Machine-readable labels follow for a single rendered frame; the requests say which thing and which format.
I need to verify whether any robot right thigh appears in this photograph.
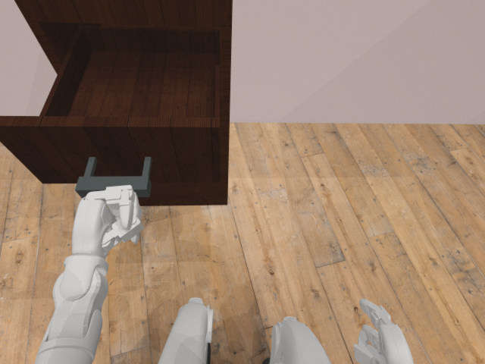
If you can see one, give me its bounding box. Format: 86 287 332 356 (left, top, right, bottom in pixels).
271 321 332 364

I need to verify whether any drawer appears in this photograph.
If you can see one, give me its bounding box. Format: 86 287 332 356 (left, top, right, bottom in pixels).
0 26 221 184

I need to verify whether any handle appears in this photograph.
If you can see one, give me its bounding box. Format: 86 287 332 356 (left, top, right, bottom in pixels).
75 157 152 198

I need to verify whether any robot left forearm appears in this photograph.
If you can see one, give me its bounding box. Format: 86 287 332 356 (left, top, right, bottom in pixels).
34 253 109 364

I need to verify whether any cabinet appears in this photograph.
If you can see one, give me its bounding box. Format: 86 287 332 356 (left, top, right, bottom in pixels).
15 0 233 206

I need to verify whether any robot thigh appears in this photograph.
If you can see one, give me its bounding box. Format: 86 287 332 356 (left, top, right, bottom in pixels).
271 321 332 364
158 303 214 364

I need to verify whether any robot left thigh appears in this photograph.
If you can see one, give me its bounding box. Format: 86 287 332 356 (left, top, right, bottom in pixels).
158 303 214 364

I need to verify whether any right robot hand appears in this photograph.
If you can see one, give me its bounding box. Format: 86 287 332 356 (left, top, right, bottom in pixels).
354 299 414 364

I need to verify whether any left robot hand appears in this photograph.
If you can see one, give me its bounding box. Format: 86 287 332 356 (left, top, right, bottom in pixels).
72 185 143 259

